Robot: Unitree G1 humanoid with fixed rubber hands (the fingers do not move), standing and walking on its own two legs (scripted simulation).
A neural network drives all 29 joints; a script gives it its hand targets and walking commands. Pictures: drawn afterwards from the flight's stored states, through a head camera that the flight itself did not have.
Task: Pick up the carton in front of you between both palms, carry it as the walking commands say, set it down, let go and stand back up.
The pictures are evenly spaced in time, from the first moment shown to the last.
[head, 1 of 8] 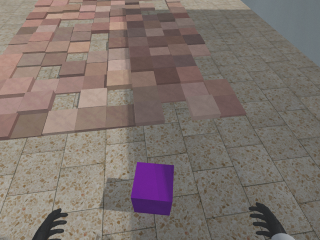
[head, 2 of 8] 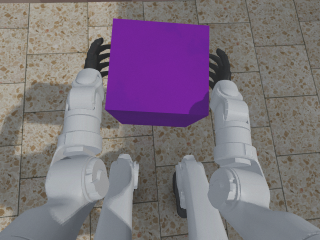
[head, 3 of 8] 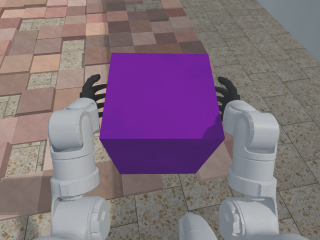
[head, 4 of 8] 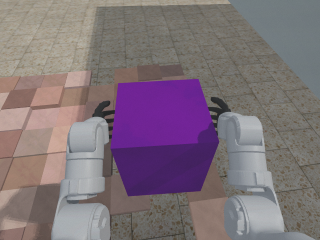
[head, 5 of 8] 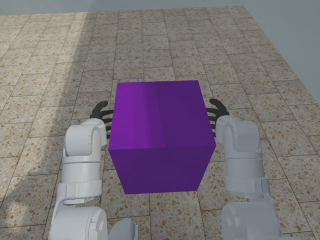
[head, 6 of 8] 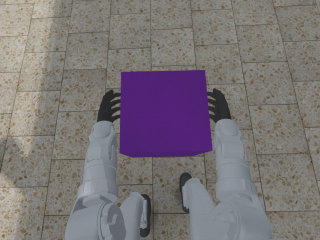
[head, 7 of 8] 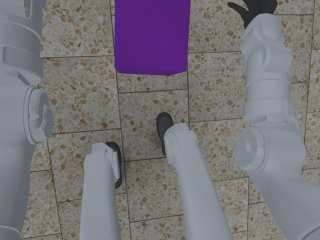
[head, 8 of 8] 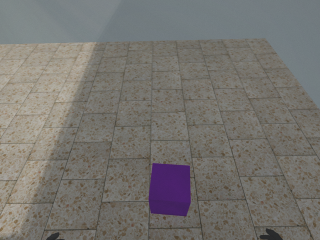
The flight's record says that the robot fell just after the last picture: no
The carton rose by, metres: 0.80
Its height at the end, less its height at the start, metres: +0.00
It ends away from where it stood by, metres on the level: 5.89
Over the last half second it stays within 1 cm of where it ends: yes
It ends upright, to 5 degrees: yes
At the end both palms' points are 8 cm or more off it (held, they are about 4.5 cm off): yes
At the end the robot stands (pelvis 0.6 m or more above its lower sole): yes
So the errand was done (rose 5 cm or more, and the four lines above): yes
